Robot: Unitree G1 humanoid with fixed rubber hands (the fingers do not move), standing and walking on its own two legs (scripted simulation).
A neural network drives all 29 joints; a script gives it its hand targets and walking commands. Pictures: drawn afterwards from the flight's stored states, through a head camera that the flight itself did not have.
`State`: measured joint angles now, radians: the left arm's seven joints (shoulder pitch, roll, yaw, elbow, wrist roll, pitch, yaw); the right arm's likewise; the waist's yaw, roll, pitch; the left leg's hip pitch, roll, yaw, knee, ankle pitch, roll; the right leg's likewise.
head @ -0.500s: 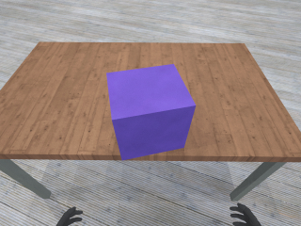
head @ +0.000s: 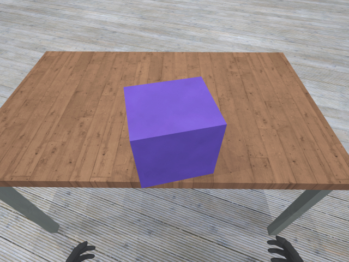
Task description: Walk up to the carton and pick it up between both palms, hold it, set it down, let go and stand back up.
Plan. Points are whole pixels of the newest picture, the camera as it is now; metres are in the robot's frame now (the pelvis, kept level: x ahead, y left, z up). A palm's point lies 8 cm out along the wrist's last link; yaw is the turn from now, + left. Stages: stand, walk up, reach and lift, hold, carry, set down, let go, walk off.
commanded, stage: stand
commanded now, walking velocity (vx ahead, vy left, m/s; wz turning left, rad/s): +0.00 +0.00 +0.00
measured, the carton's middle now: (171, 132) +0.46 +0.03 +0.00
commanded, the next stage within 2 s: walk up in 0.20 s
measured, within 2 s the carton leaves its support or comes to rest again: neither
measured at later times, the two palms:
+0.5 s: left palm out of the picture +0.09 +0.27 -0.09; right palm out of the picture +0.09 -0.27 -0.09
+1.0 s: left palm out of the picture -0.05 +0.35 -0.12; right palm out of the picture -0.05 -0.21 -0.06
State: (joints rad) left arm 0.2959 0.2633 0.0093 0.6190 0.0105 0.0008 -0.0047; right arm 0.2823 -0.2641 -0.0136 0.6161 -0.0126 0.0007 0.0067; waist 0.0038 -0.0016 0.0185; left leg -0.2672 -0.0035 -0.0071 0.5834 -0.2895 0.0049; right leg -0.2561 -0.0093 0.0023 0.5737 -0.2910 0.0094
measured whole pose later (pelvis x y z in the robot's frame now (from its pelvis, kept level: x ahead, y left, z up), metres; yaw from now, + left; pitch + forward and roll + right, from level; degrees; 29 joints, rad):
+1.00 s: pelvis -0.14 +0.07 +0.00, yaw -3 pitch -3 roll -3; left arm 0.30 0.36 0.08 0.67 0.03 0.11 0.00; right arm 0.26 -0.25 -0.03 0.60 -0.05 0.01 -0.03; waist 0.00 -0.06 0.10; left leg -0.32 0.03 0.01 0.57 -0.21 0.04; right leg -0.41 0.10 0.17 1.10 -0.44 0.07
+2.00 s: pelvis -0.15 -0.02 +0.00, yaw +2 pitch -1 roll +0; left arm 0.31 0.29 -0.01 0.63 0.00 0.01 0.00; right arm 0.36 -0.29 -0.02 0.65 -0.02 0.00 0.00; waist 0.00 0.02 0.03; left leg -0.25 0.01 -0.07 0.57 -0.30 -0.04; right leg -0.28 -0.02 -0.06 0.59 -0.30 -0.01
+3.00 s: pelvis -0.09 +0.06 +0.00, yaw +6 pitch -3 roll -1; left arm 0.46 0.32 0.06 0.74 0.04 0.05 -0.02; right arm 0.46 -0.28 -0.06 0.64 -0.05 -0.03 0.00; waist -0.02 -0.03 0.03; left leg -0.27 -0.01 0.02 0.63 -0.31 0.05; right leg -0.38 -0.04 0.01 1.08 -0.49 -0.01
